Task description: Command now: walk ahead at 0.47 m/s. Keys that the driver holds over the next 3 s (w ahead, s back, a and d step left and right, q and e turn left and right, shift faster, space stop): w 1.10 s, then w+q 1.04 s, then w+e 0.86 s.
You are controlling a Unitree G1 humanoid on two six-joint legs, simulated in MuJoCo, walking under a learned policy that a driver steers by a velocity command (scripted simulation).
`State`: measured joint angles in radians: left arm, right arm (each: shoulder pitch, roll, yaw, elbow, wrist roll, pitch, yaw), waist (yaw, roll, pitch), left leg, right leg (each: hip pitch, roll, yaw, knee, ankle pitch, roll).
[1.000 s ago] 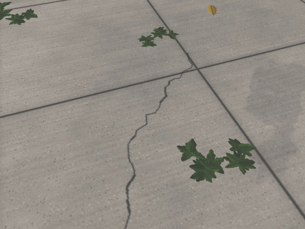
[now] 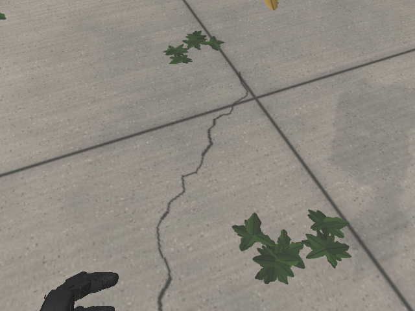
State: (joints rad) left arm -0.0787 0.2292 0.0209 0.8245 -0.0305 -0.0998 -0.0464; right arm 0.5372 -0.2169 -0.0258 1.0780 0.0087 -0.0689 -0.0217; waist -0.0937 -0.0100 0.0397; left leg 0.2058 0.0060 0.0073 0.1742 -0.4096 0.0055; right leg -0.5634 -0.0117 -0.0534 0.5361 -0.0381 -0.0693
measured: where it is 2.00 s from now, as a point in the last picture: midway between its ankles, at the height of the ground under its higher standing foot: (172, 128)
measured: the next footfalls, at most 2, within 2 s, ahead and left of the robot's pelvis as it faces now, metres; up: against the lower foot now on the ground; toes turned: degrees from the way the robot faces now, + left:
right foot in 0.02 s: +0.20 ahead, -0.11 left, +0.00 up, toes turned -2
left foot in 0.56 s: +0.52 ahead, +0.12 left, +0.00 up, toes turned +2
